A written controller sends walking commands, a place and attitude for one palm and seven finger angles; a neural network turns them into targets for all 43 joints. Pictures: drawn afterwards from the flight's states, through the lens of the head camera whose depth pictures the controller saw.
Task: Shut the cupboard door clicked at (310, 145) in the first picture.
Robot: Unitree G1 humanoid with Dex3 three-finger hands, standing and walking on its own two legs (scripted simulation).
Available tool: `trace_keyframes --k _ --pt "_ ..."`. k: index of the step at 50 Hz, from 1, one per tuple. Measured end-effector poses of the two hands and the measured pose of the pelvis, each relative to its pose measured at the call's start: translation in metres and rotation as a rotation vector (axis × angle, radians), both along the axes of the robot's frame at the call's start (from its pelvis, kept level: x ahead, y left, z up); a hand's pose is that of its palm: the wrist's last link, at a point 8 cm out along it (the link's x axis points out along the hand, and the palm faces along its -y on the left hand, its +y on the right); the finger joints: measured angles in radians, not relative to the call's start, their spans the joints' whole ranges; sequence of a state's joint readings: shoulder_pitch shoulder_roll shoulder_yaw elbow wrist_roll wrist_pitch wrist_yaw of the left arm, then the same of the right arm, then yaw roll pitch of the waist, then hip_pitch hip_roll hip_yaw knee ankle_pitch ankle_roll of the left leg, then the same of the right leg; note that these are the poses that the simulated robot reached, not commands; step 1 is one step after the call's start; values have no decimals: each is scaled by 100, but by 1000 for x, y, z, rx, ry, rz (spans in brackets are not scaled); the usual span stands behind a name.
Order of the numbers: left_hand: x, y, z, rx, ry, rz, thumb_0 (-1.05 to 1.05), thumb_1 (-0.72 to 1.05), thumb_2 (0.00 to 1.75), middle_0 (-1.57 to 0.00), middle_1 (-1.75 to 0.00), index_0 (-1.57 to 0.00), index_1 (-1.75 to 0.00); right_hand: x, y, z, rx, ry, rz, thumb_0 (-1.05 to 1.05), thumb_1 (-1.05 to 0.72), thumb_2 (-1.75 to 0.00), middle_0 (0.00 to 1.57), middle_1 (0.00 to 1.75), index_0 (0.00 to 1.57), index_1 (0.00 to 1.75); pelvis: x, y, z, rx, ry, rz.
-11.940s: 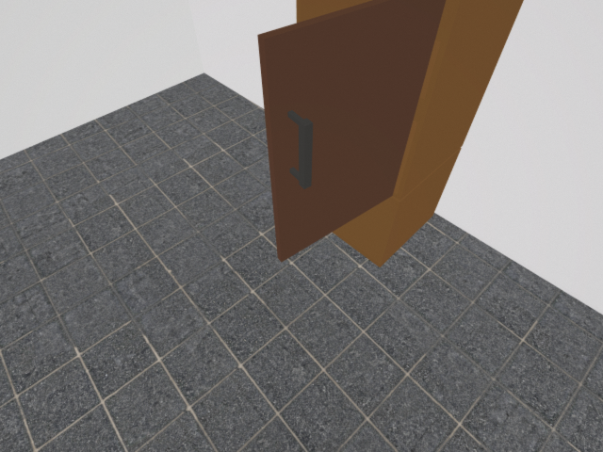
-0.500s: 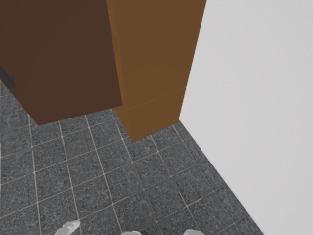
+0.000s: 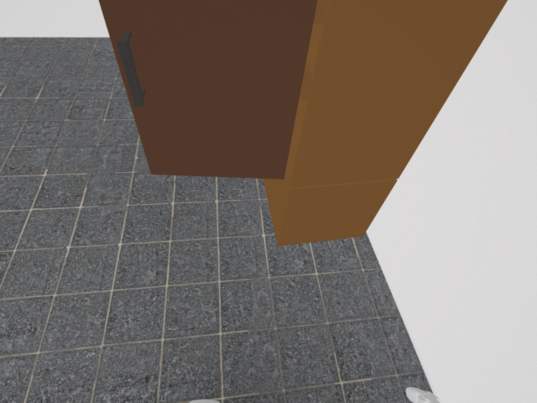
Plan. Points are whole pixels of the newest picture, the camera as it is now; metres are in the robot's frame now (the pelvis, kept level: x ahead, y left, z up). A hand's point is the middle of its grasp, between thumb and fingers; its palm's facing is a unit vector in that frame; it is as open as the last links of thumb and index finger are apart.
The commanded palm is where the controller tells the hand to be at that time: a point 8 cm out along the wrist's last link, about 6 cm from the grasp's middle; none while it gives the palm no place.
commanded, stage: take the last steps up to it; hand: left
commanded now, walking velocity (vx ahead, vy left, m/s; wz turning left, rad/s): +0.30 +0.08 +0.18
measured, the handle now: (133, 70) +0.73 +0.37 +0.05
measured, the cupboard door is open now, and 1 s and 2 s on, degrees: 81 81 81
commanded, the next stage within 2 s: come to a stop and stand still in 0.88 s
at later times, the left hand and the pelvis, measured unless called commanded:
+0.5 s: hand out of the picture +0.07 +0.18 -0.15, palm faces +0.15 -0.97 -0.18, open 7.3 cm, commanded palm none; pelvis +0.07 +0.00 +0.02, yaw +6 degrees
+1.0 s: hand (129, 320) +0.25 +0.27 -0.15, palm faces +0.12 -0.97 -0.21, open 7.3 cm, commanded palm none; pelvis +0.21 +0.08 +0.01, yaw +5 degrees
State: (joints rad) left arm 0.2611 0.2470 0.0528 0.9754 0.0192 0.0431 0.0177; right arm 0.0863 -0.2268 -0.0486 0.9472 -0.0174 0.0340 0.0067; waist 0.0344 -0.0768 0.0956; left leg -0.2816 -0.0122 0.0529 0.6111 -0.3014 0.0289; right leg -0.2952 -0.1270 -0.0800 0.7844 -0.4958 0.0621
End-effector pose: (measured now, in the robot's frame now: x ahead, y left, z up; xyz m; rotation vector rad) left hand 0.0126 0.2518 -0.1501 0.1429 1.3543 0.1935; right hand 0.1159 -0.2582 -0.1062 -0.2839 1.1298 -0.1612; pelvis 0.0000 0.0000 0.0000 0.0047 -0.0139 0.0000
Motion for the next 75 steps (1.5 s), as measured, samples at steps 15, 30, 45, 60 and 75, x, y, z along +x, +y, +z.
trace_keyframes --k 15,30,45,60,75 --pt "36 1 32 9 -87 2 1 91 90 -20 -30 -20 -30 -43 30 -17 99 128 -23 0 -93 -90 20 30 20 30 23 5 15 -3 0 46" --pt "28 -27 23 -79 58 135 1 91 90 -20 -30 -20 -30 14 39 -13 96 252 1 1 -91 -90 19 30 20 30 99 20 19 -4 6 127" --pt "151 54 14 -42 20 93 1 91 90 -20 -30 -20 -30 129 113 -17 83 104 22 0 -95 -90 20 30 20 30 181 78 11 10 15 85" --pt "288 46 26 7 -134 21 0 92 90 -20 -30 -20 -30 144 117 -36 155 295 -61 0 -91 -90 20 30 20 30 257 70 11 2 19 95" --pt "267 69 16 30 -52 29 0 91 90 -20 -30 -20 -30 185 104 -28 70 200 -28 0 -91 -90 20 30 20 30 250 78 5 9 12 78"
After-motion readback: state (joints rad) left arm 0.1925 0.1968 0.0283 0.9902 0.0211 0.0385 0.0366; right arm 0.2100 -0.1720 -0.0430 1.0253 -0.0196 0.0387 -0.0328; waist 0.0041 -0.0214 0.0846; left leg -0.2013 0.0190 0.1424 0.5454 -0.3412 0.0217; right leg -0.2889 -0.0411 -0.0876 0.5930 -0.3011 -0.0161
